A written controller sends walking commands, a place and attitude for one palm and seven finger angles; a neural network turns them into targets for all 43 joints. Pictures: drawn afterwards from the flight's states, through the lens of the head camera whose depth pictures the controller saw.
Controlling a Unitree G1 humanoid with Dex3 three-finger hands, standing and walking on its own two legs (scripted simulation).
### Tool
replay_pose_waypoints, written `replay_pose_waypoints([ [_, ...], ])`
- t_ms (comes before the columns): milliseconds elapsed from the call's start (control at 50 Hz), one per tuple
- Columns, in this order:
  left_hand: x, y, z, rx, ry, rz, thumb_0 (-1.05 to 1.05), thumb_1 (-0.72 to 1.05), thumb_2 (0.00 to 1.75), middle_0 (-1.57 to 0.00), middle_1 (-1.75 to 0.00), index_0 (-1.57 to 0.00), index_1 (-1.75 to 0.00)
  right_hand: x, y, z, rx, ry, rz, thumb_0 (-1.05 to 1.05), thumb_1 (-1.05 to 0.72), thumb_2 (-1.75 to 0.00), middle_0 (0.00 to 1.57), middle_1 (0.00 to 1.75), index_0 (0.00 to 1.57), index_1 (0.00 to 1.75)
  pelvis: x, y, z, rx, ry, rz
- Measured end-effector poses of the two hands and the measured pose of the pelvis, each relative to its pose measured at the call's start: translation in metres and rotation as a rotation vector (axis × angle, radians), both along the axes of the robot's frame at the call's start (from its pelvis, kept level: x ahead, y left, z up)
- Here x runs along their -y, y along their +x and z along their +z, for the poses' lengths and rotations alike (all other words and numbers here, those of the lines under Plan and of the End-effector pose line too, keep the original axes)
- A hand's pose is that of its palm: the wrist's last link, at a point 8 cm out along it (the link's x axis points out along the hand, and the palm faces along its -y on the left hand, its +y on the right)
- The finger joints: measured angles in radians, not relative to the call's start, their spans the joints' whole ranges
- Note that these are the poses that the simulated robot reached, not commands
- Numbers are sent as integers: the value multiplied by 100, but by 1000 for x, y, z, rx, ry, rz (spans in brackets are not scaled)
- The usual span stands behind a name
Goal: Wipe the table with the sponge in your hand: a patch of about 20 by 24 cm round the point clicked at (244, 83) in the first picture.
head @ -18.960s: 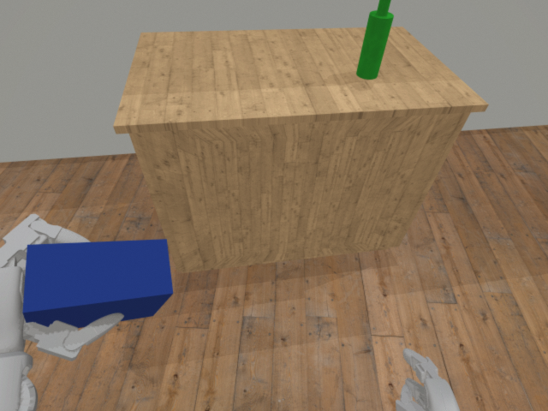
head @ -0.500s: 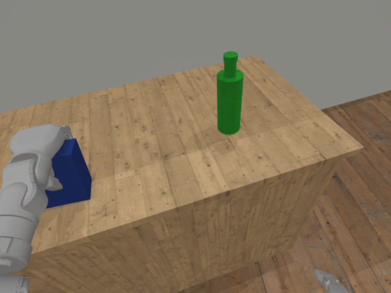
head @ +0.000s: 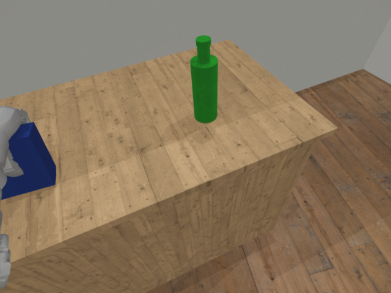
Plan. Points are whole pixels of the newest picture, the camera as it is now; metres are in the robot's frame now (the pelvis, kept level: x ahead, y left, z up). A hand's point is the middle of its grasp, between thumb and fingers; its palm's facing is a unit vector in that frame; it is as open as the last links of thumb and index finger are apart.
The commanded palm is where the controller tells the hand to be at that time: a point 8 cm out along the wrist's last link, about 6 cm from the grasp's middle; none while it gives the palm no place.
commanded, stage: wipe forward along the first lane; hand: left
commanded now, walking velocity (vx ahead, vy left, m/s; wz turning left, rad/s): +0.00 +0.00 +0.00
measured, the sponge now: (21, 168) +0.35 +0.39 +0.08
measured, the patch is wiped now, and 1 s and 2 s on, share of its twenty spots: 0.05 0.25 0.45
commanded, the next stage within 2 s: slide across to the middle lane in 0.52 s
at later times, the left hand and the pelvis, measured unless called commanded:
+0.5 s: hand (6, 130) +0.41 +0.42 +0.14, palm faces -0.17 +0.01 -0.99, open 10.5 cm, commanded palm +0.41 +0.41 +0.16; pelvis +0.02 +0.04 +0.00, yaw +0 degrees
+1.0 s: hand (18, 120) +0.44 +0.41 +0.14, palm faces -0.07 +0.08 -0.99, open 10.5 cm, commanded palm +0.43 +0.37 +0.18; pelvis +0.03 +0.06 +0.01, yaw +2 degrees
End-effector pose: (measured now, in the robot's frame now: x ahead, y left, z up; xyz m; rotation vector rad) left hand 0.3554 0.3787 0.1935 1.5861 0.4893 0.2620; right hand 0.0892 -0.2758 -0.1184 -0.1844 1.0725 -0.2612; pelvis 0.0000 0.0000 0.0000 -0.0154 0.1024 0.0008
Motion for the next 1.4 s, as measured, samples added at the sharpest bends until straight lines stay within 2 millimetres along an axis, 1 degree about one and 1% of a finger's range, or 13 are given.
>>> replay_pose_waypoints([
  [120,-10,11,0,-5,-3,2,2,-57,107,-72,-126,-74,-128,-3,-11,-1,-39,-6,-16,1,-90,-90,20,30,20,30,-6,2,-1,-20,-6,-1],
  [240,-16,24,0,-19,9,-6,2,-58,107,-72,-125,-75,-127,-13,-14,-2,-67,-6,-23,1,-90,-90,20,30,20,30,-14,5,0,-40,-11,-3],
  [340,-23,34,0,-21,9,-16,2,-58,108,-73,-125,-75,-127,-23,-12,0,-76,-3,-27,1,-90,-90,20,30,20,30,-23,10,1,-53,-16,-3],
  [540,-38,52,-2,-11,-6,-31,2,-59,108,-73,-124,-75,-127,-44,-2,5,-85,-3,-17,1,-90,-90,20,30,20,30,-41,17,3,-72,-22,-2],
  [640,-39,61,-4,-18,14,-51,2,-59,109,-73,-124,-75,-127,-53,3,7,-90,-4,-8,1,-90,-90,20,30,20,30,-49,20,3,-78,-24,0],
  [800,-34,61,-4,12,50,-90,1,-59,109,-73,-125,-75,-128,-68,14,7,-82,9,5,1,-90,-90,20,30,20,30,-57,25,6,-63,-22,9],
  [920,-29,60,-1,56,44,-78,0,-58,109,-71,-128,-73,-130,-79,33,9,-53,24,40,1,-90,-90,20,30,20,30,-59,28,9,-42,-17,27],
  [1000,-15,65,3,77,55,-90,-1,-57,109,-69,-129,-72,-131,-85,50,11,-16,33,69,1,-90,-90,20,30,20,30,-59,31,10,-33,-14,36],
  [1120,20,78,-1,96,2,-130,-1,-56,109,-68,-131,-70,-133,-89,78,15,47,54,98,1,-90,-90,20,30,20,30,-57,37,12,-23,-8,35],
  [1180,28,85,0,104,-1,-116,-1,-56,109,-68,-131,-70,-133,-89,89,17,71,62,104,1,-90,-90,20,30,20,30,-53,40,12,-24,-5,28],
  [1260,31,91,-2,87,-2,-71,-1,-56,109,-69,-130,-71,-132,-82,96,19,83,68,105,1,-90,-90,20,30,20,30,-47,45,12,-29,-2,20],
  [1320,32,92,-3,77,2,-49,-1,-56,109,-69,-130,-71,-132,-74,97,19,75,64,100,1,-90,-90,20,30,20,30,-42,48,13,-30,-2,18],
  [1400,35,93,-3,65,12,-39,-1,-56,109,-68,-131,-70,-133,-61,93,19,50,50,83,1,-90,-90,20,30,20,30,-36,52,13,-26,-2,18],
])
